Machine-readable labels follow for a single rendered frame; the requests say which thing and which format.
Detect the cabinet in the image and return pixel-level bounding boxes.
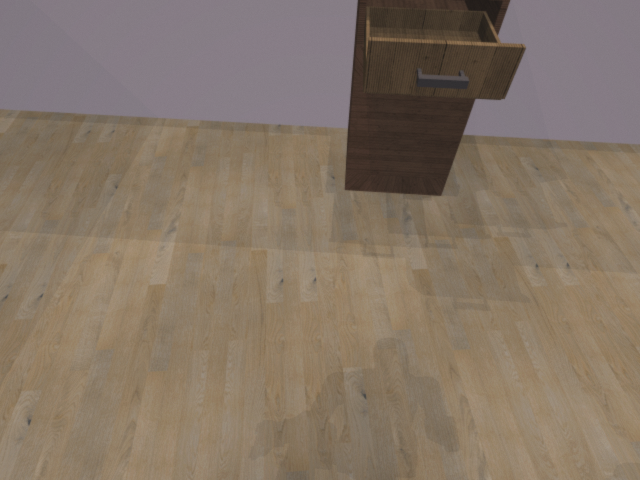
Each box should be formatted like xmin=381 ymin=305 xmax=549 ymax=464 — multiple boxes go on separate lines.
xmin=345 ymin=0 xmax=510 ymax=196

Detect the handle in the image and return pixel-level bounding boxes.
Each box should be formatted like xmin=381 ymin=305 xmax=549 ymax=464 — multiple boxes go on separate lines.
xmin=416 ymin=68 xmax=469 ymax=89

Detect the drawer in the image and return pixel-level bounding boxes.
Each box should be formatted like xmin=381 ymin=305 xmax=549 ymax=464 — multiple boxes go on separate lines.
xmin=363 ymin=6 xmax=526 ymax=100

